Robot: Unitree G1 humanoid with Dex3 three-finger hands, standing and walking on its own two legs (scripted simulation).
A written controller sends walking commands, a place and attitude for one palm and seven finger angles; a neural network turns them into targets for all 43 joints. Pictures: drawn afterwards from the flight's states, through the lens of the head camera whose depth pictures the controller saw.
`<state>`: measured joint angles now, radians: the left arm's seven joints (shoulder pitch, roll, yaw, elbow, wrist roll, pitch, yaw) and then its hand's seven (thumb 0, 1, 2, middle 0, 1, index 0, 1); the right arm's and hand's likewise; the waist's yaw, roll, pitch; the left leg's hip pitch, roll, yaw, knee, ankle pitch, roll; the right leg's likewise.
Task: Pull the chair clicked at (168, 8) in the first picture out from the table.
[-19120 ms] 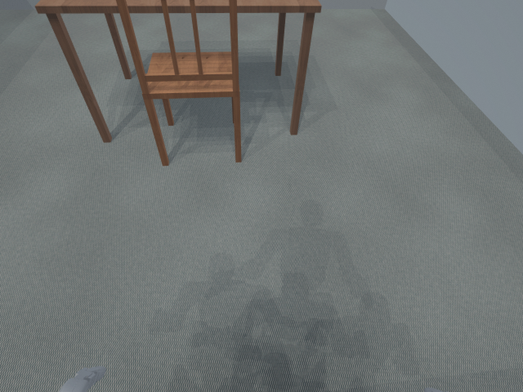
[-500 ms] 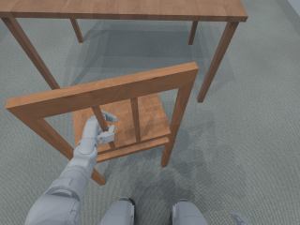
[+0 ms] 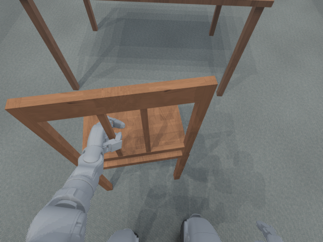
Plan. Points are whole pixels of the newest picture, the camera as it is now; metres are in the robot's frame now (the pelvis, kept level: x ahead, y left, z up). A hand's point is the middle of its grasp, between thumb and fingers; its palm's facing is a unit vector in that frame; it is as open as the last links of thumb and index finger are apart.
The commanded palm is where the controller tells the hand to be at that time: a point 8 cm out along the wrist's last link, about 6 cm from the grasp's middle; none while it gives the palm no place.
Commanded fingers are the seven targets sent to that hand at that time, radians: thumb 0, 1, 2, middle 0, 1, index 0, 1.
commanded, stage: step backward, pulling the chair out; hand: left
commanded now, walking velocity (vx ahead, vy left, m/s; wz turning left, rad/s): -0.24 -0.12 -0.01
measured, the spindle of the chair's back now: (112, 137) +0.39 +0.16 -0.08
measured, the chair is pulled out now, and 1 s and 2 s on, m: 0.47 0.62 0.62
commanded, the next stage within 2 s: stop walking, hand still on the chair in 0.04 s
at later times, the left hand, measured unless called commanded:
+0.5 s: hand (108, 183) +0.25 +0.15 -0.06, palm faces +0.01 -0.99 -0.17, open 5.1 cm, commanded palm +0.23 +0.20 -0.05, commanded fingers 0.00 0.90 0.90 -0.50 -1.45 -0.50 -1.45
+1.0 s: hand (105, 192) +0.23 +0.15 -0.06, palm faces +0.07 -0.98 -0.18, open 5.1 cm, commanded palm +0.21 +0.21 -0.05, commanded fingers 0.00 0.90 0.90 -0.50 -1.45 -0.50 -1.45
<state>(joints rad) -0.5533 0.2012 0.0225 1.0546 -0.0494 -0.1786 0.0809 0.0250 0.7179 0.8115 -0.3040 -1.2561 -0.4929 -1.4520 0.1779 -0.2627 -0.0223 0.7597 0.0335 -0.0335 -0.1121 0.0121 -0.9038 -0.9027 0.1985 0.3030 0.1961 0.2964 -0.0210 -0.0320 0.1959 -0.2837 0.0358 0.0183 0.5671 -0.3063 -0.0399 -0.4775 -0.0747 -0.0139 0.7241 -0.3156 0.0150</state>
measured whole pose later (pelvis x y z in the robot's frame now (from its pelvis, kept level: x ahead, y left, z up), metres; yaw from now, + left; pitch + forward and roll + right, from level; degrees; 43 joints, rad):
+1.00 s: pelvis -0.04 +0.00 +0.01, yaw -1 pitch -1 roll +0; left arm -0.10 0.16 0.03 0.77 -0.04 -0.12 0.09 0.04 0.72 0.84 -0.33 -1.23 -0.49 -1.45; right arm 0.18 -0.23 0.00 0.70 0.03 0.00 -0.11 0.01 -0.90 -0.90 0.20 0.30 0.20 0.30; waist -0.02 0.01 0.07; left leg -0.17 0.05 0.05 0.46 -0.27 -0.03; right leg -0.23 0.00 0.00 0.47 -0.21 0.00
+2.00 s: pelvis -0.02 +0.01 -0.03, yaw +3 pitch +11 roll +0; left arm 0.14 0.20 0.02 0.24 -0.07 0.12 0.03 -0.01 -0.54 0.20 -0.03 -0.09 -0.03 -0.10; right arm 0.23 -0.26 0.01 0.57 0.04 -0.08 -0.06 0.02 -0.90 -0.90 0.20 0.30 0.20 0.30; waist -0.04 0.04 -0.09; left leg -0.57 0.02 -0.02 0.83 -0.45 -0.02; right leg -0.59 -0.04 -0.06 0.82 -0.41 0.01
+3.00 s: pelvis -0.04 +0.00 -0.05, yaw +4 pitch +12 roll -2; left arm 0.69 0.21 0.01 -0.23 -0.15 0.01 -0.03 -0.02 -0.54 0.20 0.00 0.00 0.00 0.00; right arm 0.24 -0.21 0.00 0.53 0.05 -0.18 -0.12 0.02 -0.90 -0.90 0.20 0.30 0.20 0.30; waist -0.02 0.04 -0.14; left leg -0.70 0.02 -0.06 1.00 -0.50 -0.02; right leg -0.70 -0.05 -0.09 0.96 -0.46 0.00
